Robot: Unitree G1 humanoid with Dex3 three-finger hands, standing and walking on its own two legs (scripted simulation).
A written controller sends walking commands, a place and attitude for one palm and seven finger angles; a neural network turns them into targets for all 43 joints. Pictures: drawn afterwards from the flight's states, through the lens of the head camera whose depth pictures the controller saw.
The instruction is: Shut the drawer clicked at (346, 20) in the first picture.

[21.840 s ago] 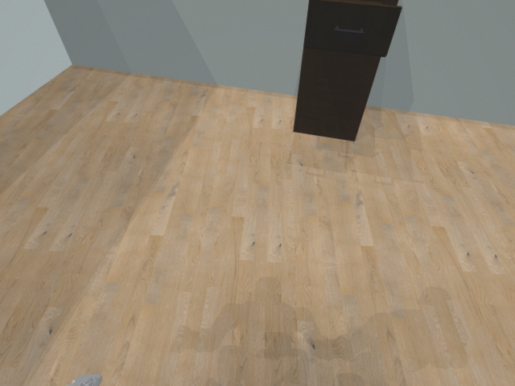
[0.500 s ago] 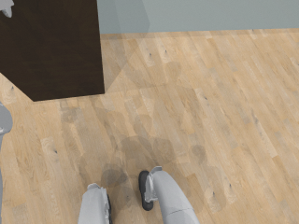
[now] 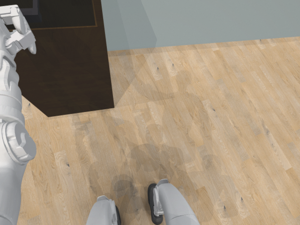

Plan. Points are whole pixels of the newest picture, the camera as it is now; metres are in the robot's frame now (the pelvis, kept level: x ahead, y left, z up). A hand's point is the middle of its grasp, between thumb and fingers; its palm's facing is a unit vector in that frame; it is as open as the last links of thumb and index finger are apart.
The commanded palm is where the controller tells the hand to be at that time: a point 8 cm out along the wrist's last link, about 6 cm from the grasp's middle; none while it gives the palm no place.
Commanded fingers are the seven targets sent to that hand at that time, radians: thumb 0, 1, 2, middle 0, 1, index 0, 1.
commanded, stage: draw the hand back to the body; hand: left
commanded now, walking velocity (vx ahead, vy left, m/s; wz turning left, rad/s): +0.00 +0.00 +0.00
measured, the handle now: (13, 9) +0.64 +0.24 +0.07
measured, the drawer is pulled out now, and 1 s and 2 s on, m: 0.00 0.00 0.00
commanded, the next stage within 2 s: step back with the hand held close in 1.36 s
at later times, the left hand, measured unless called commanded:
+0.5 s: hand out of the picture +0.40 +0.22 +0.14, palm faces +0.08 -1.00 -0.05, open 3.2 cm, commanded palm +0.36 +0.26 +0.16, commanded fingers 0.00 0.90 0.90 -1.40 -1.60 -1.40 -1.60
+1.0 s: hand out of the picture +0.26 +0.24 +0.21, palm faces +0.39 -0.86 -0.34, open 3.2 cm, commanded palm +0.20 +0.27 +0.23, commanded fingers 0.00 0.90 0.90 -1.40 -1.60 -1.40 -1.60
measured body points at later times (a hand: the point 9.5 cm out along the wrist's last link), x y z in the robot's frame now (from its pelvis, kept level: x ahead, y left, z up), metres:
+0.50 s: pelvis +0.05 +0.00 +0.05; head +0.10 +0.00 +0.50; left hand +0.39 +0.28 +0.15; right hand +0.19 -0.25 -0.05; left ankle -0.02 +0.10 -0.66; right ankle +0.05 -0.13 -0.66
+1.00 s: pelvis +0.03 -0.01 +0.08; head +0.02 -0.03 +0.53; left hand +0.23 +0.28 +0.23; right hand +0.23 -0.21 -0.01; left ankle -0.02 +0.10 -0.66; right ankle +0.05 -0.13 -0.66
